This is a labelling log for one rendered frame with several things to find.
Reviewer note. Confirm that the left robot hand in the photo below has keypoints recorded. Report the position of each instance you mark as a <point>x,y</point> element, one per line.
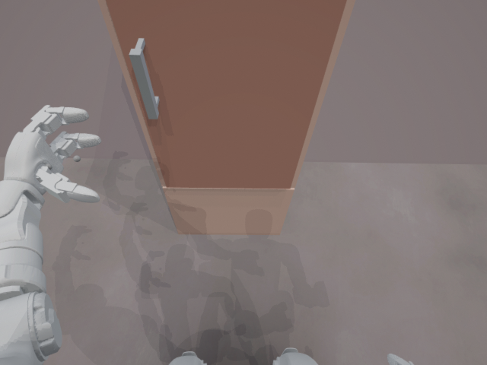
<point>28,154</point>

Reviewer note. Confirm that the robot left forearm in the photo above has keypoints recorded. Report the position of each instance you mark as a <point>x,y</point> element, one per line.
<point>21,241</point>

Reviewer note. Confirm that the cupboard door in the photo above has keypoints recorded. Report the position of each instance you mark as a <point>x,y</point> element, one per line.
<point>237,81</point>

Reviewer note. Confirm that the robot right shin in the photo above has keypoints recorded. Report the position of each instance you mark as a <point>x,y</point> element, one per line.
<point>287,350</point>

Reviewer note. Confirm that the left robot upper arm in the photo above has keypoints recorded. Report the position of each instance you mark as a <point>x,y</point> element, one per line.
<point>29,329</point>

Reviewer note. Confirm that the handle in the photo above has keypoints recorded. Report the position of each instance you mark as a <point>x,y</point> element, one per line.
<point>144,83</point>

